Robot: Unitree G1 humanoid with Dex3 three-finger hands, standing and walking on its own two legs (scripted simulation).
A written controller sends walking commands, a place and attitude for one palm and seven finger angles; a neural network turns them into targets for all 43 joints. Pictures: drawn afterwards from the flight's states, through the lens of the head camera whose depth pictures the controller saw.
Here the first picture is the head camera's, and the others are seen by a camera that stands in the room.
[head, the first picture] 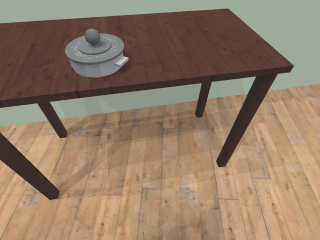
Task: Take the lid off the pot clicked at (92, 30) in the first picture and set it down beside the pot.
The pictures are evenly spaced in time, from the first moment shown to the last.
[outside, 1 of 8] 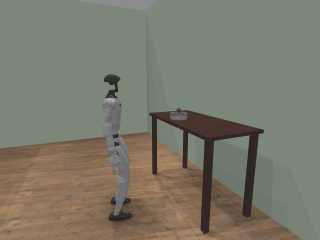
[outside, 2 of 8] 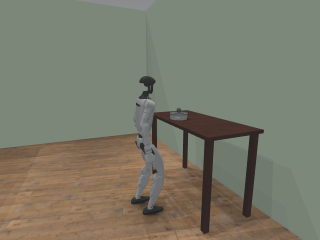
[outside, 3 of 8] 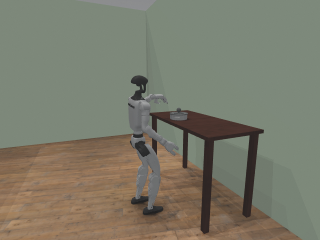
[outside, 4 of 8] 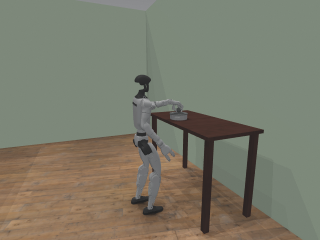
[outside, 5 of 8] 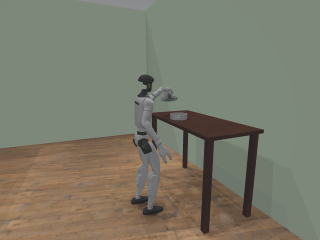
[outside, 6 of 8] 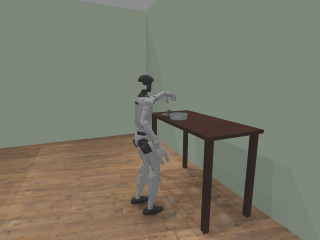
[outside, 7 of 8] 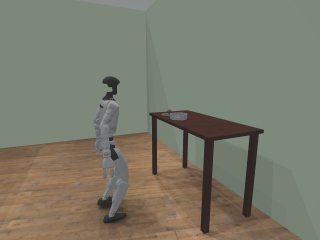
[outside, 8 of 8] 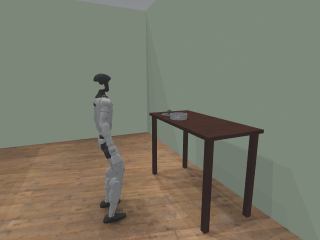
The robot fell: no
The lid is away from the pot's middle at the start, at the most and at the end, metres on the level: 0.00 0.24 0.22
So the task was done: yes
